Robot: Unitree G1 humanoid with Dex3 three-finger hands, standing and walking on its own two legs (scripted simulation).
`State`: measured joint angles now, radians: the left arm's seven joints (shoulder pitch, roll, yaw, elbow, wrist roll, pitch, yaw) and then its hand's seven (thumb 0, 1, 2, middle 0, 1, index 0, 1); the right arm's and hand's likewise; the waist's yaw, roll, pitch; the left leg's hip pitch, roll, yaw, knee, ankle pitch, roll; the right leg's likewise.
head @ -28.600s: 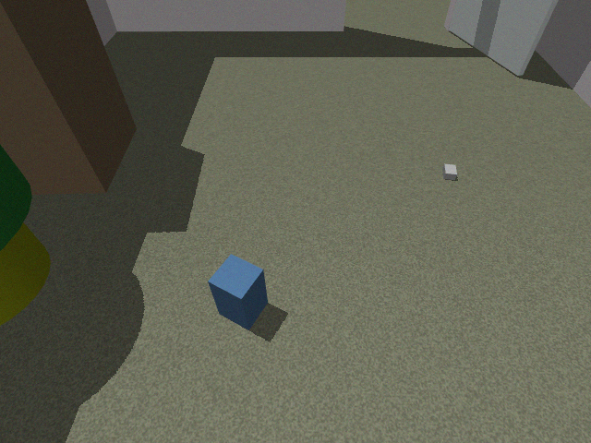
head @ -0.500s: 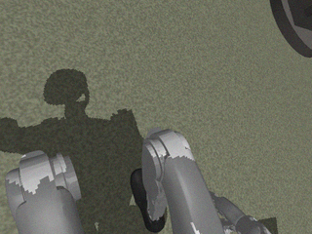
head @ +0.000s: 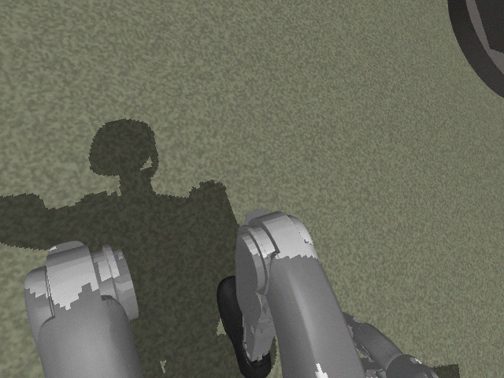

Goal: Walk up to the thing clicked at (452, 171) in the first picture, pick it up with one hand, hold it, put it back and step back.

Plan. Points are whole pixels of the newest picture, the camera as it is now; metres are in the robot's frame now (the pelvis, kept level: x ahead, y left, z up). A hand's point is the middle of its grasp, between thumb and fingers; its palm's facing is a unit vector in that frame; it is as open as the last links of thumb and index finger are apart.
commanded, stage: withdraw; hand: left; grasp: from above
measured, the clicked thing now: out of the picture +0.39 +0.39 -0.27
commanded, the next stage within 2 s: home in 0.66 s
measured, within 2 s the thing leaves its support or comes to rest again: neither
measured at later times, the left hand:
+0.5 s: hand out of the picture +0.37 +0.40 -0.06, palm faces -0.48 -0.15 -0.86, open 13.2 cm
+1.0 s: hand out of the picture +0.38 +0.40 -0.08, palm faces -0.33 -0.17 -0.93, open 12.0 cm
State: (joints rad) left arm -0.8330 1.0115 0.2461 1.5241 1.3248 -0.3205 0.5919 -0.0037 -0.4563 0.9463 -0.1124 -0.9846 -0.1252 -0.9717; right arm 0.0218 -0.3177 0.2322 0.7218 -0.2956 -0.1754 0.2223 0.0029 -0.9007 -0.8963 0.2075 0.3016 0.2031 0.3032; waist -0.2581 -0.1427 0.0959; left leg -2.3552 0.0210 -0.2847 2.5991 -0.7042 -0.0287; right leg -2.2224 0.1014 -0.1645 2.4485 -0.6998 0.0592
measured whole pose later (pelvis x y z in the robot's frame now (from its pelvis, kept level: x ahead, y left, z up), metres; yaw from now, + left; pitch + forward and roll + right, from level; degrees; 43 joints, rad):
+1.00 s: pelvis -0.01 -0.01 +0.05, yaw +6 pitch +33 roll -9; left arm -0.77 0.81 0.20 1.16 1.13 -0.24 0.28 0.00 -0.09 0.85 -0.27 -0.64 -0.26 -0.65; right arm 0.14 -0.23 0.04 0.74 -0.12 -0.02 0.15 0.00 -0.90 -0.89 0.21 0.30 0.20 0.30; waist -0.16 0.00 -0.05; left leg -2.31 0.01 -0.17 2.37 -0.64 -0.01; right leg -2.19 0.05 -0.08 2.29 -0.69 0.05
